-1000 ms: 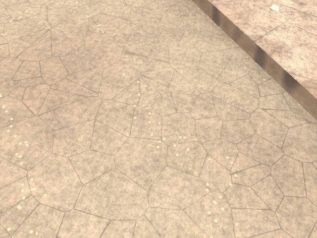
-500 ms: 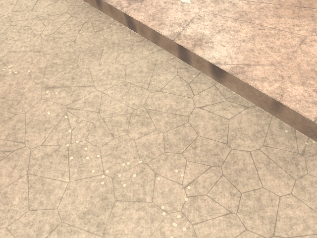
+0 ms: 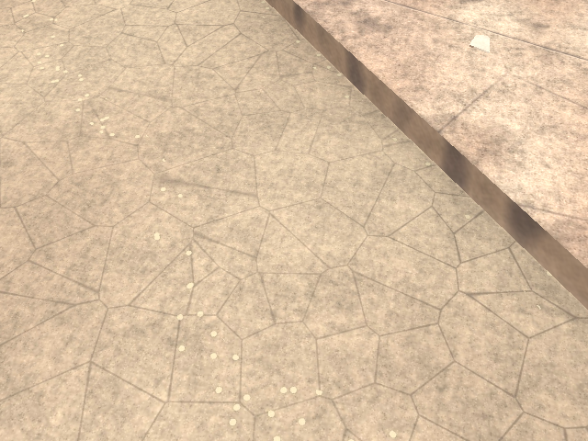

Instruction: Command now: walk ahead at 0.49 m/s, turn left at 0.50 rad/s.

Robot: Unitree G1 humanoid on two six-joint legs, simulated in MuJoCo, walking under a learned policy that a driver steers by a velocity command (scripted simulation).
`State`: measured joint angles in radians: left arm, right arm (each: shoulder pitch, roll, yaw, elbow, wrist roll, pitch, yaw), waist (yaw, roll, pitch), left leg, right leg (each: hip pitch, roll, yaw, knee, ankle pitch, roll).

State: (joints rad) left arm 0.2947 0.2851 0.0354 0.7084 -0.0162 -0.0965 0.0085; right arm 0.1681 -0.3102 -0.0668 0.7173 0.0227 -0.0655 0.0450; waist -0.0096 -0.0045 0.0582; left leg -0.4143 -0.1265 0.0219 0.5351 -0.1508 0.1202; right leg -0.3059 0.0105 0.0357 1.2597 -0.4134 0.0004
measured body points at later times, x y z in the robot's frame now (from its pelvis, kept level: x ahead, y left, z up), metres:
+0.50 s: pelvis +0.26 -0.06 +0.01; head +0.30 -0.06 +0.46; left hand +0.36 +0.24 -0.07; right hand +0.45 -0.31 -0.10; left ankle +0.17 +0.05 -0.63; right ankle +0.36 -0.15 -0.72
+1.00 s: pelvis +0.30 -0.01 +0.01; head +0.31 +0.02 +0.46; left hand +0.27 +0.29 -0.11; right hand +0.58 -0.13 -0.06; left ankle +0.27 +0.09 -0.72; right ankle +0.35 -0.15 -0.67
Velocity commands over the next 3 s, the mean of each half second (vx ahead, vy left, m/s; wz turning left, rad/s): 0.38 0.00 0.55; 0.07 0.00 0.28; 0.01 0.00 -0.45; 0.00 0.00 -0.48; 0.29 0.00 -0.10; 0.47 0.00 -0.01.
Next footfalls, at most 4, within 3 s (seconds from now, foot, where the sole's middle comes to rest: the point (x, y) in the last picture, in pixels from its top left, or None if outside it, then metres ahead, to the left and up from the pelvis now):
0.34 right None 0.40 -0.14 -0.76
0.78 left None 0.31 0.11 -0.76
1.22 right None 0.36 -0.12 -0.76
1.76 left None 0.36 0.10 -0.76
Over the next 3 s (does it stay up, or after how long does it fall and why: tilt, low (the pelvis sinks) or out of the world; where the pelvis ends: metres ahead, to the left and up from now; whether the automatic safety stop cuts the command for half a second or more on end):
stays up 0.69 -0.04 0.01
